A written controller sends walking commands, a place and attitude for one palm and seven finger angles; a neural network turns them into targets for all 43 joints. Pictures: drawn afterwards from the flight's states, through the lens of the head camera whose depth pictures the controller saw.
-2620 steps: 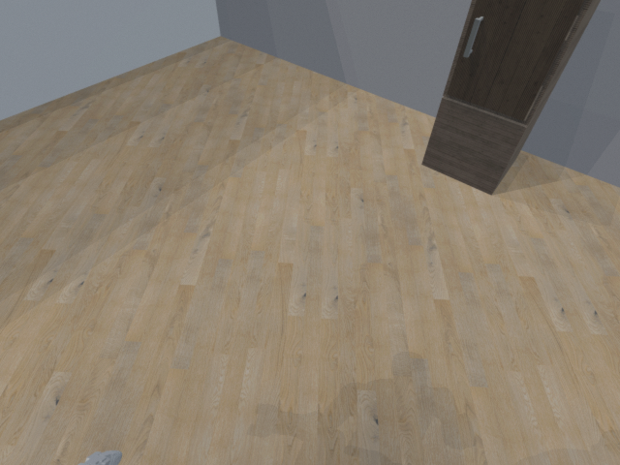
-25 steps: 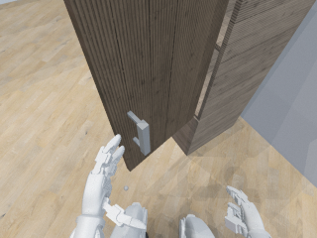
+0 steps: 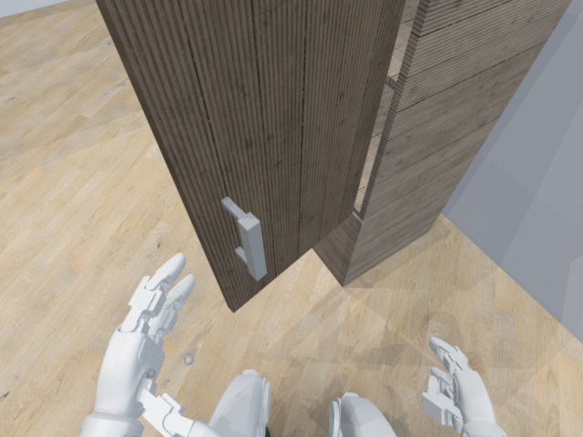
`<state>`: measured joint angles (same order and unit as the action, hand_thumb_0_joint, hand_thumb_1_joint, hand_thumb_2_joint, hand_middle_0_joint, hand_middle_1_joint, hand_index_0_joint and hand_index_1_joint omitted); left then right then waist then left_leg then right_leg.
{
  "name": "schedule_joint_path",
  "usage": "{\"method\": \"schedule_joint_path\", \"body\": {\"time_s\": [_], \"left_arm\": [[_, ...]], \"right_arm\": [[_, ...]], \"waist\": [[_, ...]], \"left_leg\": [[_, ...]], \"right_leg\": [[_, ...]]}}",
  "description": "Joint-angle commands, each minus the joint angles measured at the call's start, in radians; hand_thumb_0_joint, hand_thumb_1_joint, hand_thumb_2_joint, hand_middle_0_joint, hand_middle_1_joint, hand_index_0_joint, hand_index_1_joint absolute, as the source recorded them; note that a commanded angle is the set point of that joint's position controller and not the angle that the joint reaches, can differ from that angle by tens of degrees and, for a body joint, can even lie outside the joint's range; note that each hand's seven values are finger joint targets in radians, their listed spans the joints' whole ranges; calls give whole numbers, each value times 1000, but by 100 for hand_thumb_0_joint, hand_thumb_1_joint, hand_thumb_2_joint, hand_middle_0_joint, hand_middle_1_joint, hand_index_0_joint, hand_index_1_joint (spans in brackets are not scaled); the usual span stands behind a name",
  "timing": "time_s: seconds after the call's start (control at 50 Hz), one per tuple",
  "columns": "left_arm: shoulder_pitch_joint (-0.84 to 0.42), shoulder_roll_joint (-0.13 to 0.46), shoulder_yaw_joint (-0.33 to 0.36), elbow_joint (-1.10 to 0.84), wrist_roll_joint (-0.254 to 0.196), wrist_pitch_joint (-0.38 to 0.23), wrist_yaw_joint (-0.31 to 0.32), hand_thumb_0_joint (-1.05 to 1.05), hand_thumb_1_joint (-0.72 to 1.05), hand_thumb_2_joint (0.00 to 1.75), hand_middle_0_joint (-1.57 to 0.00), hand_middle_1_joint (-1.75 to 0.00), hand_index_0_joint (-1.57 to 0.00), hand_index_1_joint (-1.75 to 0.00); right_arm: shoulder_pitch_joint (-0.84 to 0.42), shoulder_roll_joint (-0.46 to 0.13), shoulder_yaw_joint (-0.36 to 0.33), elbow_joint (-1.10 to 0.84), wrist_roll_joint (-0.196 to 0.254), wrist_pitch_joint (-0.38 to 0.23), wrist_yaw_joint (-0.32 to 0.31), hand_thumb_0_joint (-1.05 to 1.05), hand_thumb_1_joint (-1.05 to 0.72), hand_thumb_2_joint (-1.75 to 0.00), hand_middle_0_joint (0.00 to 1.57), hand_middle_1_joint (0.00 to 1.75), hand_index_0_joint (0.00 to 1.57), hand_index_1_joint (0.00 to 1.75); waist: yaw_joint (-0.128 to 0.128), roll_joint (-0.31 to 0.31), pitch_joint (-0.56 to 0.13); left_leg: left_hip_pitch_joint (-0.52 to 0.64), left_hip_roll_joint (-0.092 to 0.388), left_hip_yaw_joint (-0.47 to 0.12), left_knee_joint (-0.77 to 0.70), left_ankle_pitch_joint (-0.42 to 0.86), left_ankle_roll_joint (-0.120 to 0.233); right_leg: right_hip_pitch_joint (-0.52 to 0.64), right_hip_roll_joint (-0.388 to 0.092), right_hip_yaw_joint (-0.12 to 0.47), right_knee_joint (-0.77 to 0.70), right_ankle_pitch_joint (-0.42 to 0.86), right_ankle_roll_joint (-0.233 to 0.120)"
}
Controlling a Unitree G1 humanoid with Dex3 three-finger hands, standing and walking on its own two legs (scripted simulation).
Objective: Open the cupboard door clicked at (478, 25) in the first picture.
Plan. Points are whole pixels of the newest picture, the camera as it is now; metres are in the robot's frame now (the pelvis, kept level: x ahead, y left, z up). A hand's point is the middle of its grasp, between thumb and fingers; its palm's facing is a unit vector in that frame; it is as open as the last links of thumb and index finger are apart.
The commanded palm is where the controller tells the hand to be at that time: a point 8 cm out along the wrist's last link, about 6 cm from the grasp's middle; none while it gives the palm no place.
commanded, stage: draw the hand back to the body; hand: left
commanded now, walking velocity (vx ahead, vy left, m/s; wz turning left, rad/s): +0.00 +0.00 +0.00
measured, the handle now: (244, 241) +0.36 +0.10 +0.06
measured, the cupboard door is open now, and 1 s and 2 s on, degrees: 100 100 100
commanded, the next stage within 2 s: step back with the hand held close in 1.46 s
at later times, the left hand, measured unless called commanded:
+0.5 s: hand (87, 335) +0.20 +0.20 +0.16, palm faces +0.09 -0.97 -0.24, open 15.6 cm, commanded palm +0.17 +0.25 +0.19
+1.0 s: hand out of the picture +0.23 +0.27 +0.27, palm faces +0.38 -0.83 -0.40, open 10.0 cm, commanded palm +0.19 +0.32 +0.30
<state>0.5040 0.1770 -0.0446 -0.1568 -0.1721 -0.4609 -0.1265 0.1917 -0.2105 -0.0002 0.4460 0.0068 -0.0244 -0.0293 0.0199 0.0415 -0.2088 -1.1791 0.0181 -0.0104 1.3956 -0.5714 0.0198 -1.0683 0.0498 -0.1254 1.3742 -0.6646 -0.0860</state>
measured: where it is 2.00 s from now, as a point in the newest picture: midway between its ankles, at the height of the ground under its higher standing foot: outside the picture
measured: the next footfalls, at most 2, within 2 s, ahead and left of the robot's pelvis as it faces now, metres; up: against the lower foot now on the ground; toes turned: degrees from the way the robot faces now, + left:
none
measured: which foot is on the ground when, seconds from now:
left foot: down 0.00-1.00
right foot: down 0.00-1.00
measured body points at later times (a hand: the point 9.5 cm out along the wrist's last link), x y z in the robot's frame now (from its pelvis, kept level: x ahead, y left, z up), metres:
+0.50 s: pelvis +0.03 +0.01 +0.08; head +0.04 +0.01 +0.53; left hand +0.19 +0.25 +0.17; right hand +0.20 -0.22 +0.02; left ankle +0.05 +0.11 -0.60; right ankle +0.00 -0.08 -0.60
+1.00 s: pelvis +0.05 +0.03 +0.13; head +0.02 +0.01 +0.58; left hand +0.21 +0.32 +0.30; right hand +0.24 -0.18 +0.06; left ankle +0.05 +0.11 -0.60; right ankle +0.00 -0.08 -0.60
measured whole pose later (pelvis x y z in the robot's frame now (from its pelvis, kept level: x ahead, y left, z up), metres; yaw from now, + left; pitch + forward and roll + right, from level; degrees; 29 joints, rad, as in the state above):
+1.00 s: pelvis +0.05 +0.03 +0.13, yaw +0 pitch -1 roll -1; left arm 0.54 0.36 0.26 -0.43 -0.07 -0.04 0.13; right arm 0.23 -0.23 0.06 0.55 0.02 -0.07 -0.08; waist 0.05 0.06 -0.06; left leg -0.25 -0.03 0.04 0.56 -0.30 0.06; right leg -0.14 0.03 -0.04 0.50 -0.34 -0.02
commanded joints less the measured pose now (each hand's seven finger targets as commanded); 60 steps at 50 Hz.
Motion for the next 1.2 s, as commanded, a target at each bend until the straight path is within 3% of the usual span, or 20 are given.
{"method": "schedule_joint_path", "body": {"time_s": [0.0,0.06,0.12,0.26,0.36,0.38,0.4,0.42,0.48,0.52,0.58,0.6,0.7,0.82,0.9,0.96,1.02,1.06,1.12,1.18], "left_arm": [[72,94,99,-281,-27,-10,14,0,-50,30,-15,-30,-15,-30],[59,102,118,-256,-46,31,5,0,-50,30,-15,-30,-15,-30],[42,119,120,-263,-58,40,-19,0,-50,30,-15,-30,-15,-30],[85,169,192,-312,-100,38,-48,0,-50,30,-15,-30,-15,-30],[101,188,221,-351,-117,70,-54,0,-32,37,-16,-30,-16,-30],[172,342,261,-359,37,169,76,0,-29,39,-16,-30,-16,-30],[181,235,182,-420,51,225,129,0,-26,40,-16,-30,-16,-30],[192,216,168,-413,74,268,170,0,-22,42,-16,-30,-16,-30],[177,253,201,-420,107,341,236,0,-12,47,-16,-30,-16,-30],[123,262,205,-433,116,358,258,0,-5,50,-17,-30,-17,-30],[75,292,241,-442,123,371,282,0,6,54,-17,-30,-17,-30],[70,274,230,-442,124,372,283,0,9,55,-17,-30,-17,-30],[52,287,269,-468,128,371,286,0,27,63,-18,-30,-18,-30],[20,321,360,-466,114,365,275,0,48,72,-19,-30,-19,-30],[-15,337,411,-471,105,358,269,0,62,78,-19,-30,-19,-30],[-67,361,452,-504,105,346,270,0,73,82,-19,-30,-19,-30],[-97,378,492,-483,97,339,271,0,83,87,-20,-30,-20,-30],[-133,397,522,-496,97,331,271,0,90,90,-20,-30,-20,-30],[-67,312,456,-385,88,341,254,0,90,90,-20,-30,-20,-30],[-91,337,467,-411,91,333,251,0,90,90,-20,-30,-20,-30]], "right_arm": [[-24,-98,-43,-187,16,-38,-19,0,-90,-90,20,30,20,30],[-16,-105,-36,-188,24,-34,-35,0,-90,-90,20,30,20,30],[-13,-117,-28,-193,25,-43,-45,0,-90,-90,20,30,20,30],[-1,-120,-25,-198,33,-67,-51,0,-90,-90,20,30,20,30],[3,-122,-24,-201,42,-77,-49,0,-90,-90,20,30,20,30],[6,-122,-35,-209,36,-49,-83,0,-90,-90,20,30,20,30],[-2,-103,-18,-235,33,-40,-95,0,-90,-90,20,30,20,30],[17,-100,-16,-217,34,-29,-99,0,-90,-90,20,30,20,30],[6,-110,-10,-201,25,-17,-113,0,-90,-90,20,30,20,30],[3,-118,-2,-193,25,-21,-119,0,-90,-90,20,30,20,30],[-9,-124,6,-171,22,-41,-122,0,-90,-90,20,30,20,30],[-15,-123,11,-164,22,-49,-120,0,-90,-90,20,30,20,30],[-33,-124,17,-126,21,-84,-101,0,-90,-90,20,30,20,30],[-58,-126,13,-85,18,-99,-75,0,-90,-90,20,30,20,30],[-78,-127,9,-65,15,-103,-65,0,-90,-90,20,30,20,30],[-82,-127,6,-49,13,-110,-57,0,-90,-90,20,30,20,30],[-93,-130,3,-33,11,-112,-53,0,-90,-90,20,30,20,30],[-98,-131,-2,-24,11,-115,-52,0,-90,-90,20,30,20,30],[-103,-135,-7,-16,12,-104,-42,0,-90,-90,20,30,20,30],[-113,-140,-13,-17,10,-100,-43,0,-90,-90,20,30,20,30]], "waist": [[-8,-26,-228],[-29,-77,-156],[-39,-62,-111],[-17,10,-91],[-14,36,-73],[52,37,-113],[13,41,-42],[10,65,-25],[6,-17,0],[-3,-14,22],[5,-23,35],[3,11,53],[17,42,69],[30,26,108],[31,3,116],[34,57,105],[37,26,127],[39,58,114],[34,-9,183],[40,0,152]], "left_leg": [[298,-25,-32,-246,233,9],[297,-25,-32,-275,177,9],[328,-23,-34,-310,159,10],[461,-23,-36,-409,216,9],[548,-21,-42,-480,268,10],[599,0,-27,-545,292,8],[624,-3,-16,-569,295,12],[655,0,-17,-589,310,13],[705,6,-20,-630,352,20],[757,8,-23,-666,351,20],[817,9,-30,-721,346,21],[838,9,-30,-738,353,20],[930,20,-46,-814,458,11],[994,27,-41,-885,565,-1],[1026,27,-28,-918,581,-1],[1058,28,-28,-942,592,-6],[1062,26,-21,-961,582,-3],[1081,25,-18,-969,583,-4],[1071,29,-16,-993,537,-1],[1083,22,-8,-1001,527,5]], "right_leg": [[255,-22,156,-348,339,71],[275,-31,173,-425,263,85],[282,-34,171,-469,214,84],[356,-22,138,-518,278,75],[404,-12,102,-544,343,72],[457,-49,168,-617,369,54],[455,-52,156,-645,375,63],[476,-51,133,-648,390,62],[534,-45,116,-698,433,68],[551,-46,107,-729,417,70],[602,-47,109,-783,407,66],[611,-50,108,-791,413,65],[694,-51,100,-834,483,63],[790,-50,99,-901,559,64],[841,-48,103,-940,591,63],[862,-47,104,-960,588,63],[883,-46,105,-983,600,62],[892,-45,109,-993,599,62],[882,-42,105,-1013,571,67],[918,-46,111,-1023,577,64]]}}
